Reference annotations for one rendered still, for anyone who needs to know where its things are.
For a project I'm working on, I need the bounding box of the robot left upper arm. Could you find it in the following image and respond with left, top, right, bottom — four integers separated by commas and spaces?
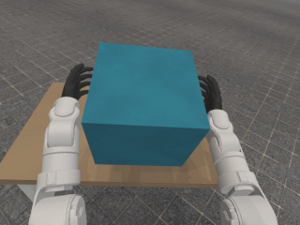
29, 194, 87, 225

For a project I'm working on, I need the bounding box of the left robot forearm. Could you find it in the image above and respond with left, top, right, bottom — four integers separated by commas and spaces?
28, 97, 81, 225

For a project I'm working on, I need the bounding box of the right robot forearm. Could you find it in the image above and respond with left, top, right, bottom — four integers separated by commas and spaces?
204, 109, 278, 225

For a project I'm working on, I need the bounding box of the robot right hand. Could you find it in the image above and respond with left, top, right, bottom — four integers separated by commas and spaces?
198, 74, 222, 114

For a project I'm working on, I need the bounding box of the robot right upper arm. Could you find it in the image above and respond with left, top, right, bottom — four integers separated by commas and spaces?
220, 195, 277, 225

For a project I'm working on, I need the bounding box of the table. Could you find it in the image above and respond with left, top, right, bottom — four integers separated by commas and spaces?
0, 82, 219, 202

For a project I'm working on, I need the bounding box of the robot left hand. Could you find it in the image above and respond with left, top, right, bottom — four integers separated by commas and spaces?
61, 63, 94, 101

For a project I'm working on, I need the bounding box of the carton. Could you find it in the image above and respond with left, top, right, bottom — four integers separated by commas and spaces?
81, 42, 211, 167

